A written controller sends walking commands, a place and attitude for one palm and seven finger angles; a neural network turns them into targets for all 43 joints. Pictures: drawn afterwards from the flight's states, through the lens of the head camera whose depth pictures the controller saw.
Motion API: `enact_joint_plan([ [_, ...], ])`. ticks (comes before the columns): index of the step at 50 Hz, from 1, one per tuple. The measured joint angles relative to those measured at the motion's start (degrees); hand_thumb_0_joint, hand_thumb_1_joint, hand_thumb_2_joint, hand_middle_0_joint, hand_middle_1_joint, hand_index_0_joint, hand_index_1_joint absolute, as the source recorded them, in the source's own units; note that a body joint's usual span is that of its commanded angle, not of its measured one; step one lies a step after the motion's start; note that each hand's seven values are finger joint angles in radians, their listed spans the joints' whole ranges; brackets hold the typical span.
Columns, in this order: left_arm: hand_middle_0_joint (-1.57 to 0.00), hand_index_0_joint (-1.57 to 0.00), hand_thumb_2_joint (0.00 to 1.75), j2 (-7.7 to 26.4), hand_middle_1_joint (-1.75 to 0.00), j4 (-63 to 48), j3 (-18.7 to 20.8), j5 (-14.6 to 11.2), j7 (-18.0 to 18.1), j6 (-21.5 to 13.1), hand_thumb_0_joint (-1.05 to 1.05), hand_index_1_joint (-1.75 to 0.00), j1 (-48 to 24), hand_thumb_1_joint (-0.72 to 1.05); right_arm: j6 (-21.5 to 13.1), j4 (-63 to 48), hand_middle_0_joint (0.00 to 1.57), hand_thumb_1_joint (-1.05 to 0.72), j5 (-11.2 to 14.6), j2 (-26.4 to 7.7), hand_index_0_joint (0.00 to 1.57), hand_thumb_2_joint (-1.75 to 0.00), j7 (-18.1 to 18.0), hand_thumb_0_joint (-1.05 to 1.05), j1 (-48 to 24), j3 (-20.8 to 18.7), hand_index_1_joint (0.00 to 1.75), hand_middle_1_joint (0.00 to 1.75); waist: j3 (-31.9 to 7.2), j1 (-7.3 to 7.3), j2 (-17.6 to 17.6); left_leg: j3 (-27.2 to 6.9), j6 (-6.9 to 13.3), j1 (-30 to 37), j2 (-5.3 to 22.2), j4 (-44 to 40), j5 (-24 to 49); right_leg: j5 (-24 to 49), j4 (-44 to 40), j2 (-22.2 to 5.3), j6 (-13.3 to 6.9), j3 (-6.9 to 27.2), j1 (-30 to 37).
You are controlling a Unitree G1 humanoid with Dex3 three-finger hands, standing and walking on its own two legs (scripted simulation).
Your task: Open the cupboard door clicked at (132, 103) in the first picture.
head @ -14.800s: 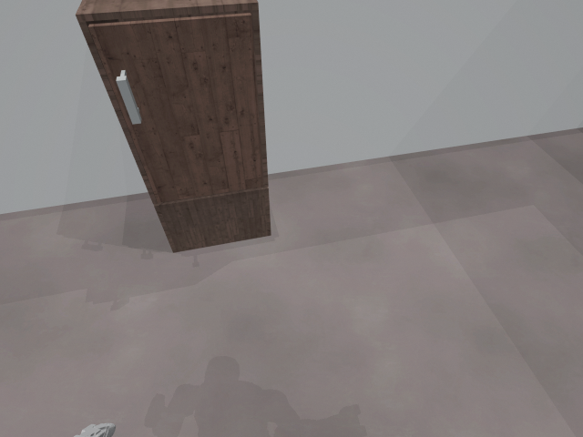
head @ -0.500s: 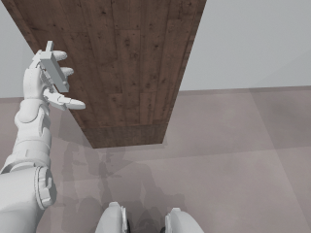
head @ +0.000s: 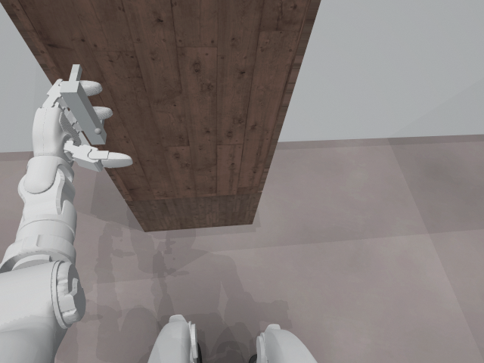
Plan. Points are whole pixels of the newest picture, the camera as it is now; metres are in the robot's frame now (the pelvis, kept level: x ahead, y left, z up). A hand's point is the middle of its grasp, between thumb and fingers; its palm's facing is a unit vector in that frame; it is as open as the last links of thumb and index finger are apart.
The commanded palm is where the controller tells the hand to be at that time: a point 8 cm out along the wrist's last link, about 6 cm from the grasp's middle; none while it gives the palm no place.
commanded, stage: close the thumb around the handle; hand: left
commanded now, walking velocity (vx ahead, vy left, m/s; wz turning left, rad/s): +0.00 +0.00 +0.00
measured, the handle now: (88, 106) +0.52 +0.24 +0.07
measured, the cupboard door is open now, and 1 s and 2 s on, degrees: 0 10 46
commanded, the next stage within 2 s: pull the door open along its arc in 0.54 s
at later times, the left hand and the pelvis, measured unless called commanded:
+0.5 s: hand (96, 132) +0.47 +0.22 +0.07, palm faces +0.05 -1.00 +0.00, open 5.9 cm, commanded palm +0.44 +0.26 +0.07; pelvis +0.00 +0.01 +0.00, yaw +0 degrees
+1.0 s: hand (101, 165) +0.41 +0.20 +0.07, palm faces +0.04 -1.00 +0.00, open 6.2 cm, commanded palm +0.35 +0.24 +0.07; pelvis +0.01 +0.01 +0.02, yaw -1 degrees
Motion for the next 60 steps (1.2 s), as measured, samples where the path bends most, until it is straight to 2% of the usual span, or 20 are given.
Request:
enact_joint_plan([
  [7,-0.33,-0.33,0.47,-0.6,-1.24,-0.3,-0.5,-0.1,0.4,-0.1,-0.01,-1.24,-0.1,-0.11,0.0,0.3,0.20,-0.91,-0.1,0.1,0.20,-0.89,0.1,0.01,0.0,-0.1,0.30,0.30,0.0,0.21,0.1,0.0,0.1,0.0,-0.1,0.0,0.0,0.0,-0.2,-0.1,0.1,0.0,0.1],
  [14,-0.35,-0.35,0.63,-0.8,-1.28,-0.5,-0.6,-0.1,1.0,-0.1,0.00,-1.28,0.3,0.26,0.0,0.3,0.20,-0.91,-0.1,0.3,0.20,-0.89,0.2,0.01,0.1,-0.1,0.30,0.30,-0.1,0.24,0.1,0.2,0.2,0.4,-0.2,-0.3,0.0,0.1,-0.4,-0.1,0.2,0.2,0.4],
  [22,-0.38,-0.38,0.80,-0.5,-1.32,-0.8,-0.2,-0.2,0.1,-0.4,0.01,-1.33,1.1,0.67,0.1,0.0,0.20,-0.91,-0.1,0.3,0.20,-0.89,0.1,0.01,0.2,0.0,0.30,0.30,-0.1,0.13,0.1,0.2,0.3,0.6,-0.1,-0.3,-0.1,0.2,-0.5,-0.1,0.4,0.3,0.7],
  [39,-0.33,-0.33,0.81,-2.5,-1.34,-3.0,-0.8,-0.4,2.1,-0.7,0.01,-1.35,3.7,0.71,0.4,0.1,0.20,-0.91,-0.2,0.4,0.20,-0.89,0.5,0.01,0.0,-0.4,0.30,0.30,-0.3,0.45,0.2,0.8,0.5,2.0,-0.2,-1.1,0.1,0.5,-1.2,-0.1,0.6,0.9,1.7],
  [46,-0.33,-0.32,0.76,-5.7,-1.34,-12.8,-2.5,-3.0,2.1,-0.2,0.01,-1.34,13.4,0.71,1.1,-1.4,0.20,-0.91,0.5,0.6,0.20,-0.89,1.1,0.01,0.3,-0.8,0.30,0.30,-0.7,1.28,0.3,1.6,0.5,5.2,-0.3,-3.1,0.2,0.8,-3.0,-0.1,0.7,1.8,4.4],
  [51,-0.32,-0.30,0.74,-9.8,-1.33,-24.3,-6.3,-5.3,2.8,0.4,0.02,-1.32,24.5,0.70,0.6,-3.2,0.20,-0.91,1.0,0.8,0.20,-0.89,1.6,0.01,-0.2,-1.2,0.30,0.30,-1.0,2.54,0.5,2.2,0.5,8.4,-0.5,-5.1,0.3,1.0,-4.7,-0.3,0.8,2.3,7.4],
  [53,-0.32,-0.31,0.74,-12.8,-1.33,-29.3,-8.5,-5.5,6.3,1.0,0.02,-1.31,28.3,0.69,-0.2,-3.5,0.20,-0.91,0.7,1.0,0.20,-0.89,1.6,0.01,-0.7,-1.5,0.30,0.30,-1.1,3.75,0.4,2.3,0.4,9.4,-0.7,-5.6,0.3,0.9,-5.1,-0.4,0.8,2.4,8.4],
  [55,-0.32,-0.31,0.75,-16.8,-1.33,-34.4,-11.0,-4.6,12.7,1.3,0.03,-1.29,31.8,0.68,-1.2,-3.6,0.20,-0.91,0.1,1.1,0.20,-0.89,2.1,0.01,-1.8,-1.8,0.30,0.30,-1.2,4.74,0.3,2.3,0.4,10.0,-1.0,-5.8,0.4,0.8,-5.0,-0.7,0.9,2.4,8.9],
  [60,-0.32,-0.33,0.77,-25.1,-1.34,-44.7,-17.6,1.3,28.5,1.8,0.03,-1.28,39.5,0.67,-2.0,-4.4,0.20,-0.91,-2.1,2.1,0.20,-0.89,3.6,0.01,-5.9,-1.8,0.30,0.30,-1.5,6.39,-0.2,1.9,0.2,10.6,-1.7,-5.2,0.2,-0.3,-3.5,-1.5,0.6,2.0,9.4],
])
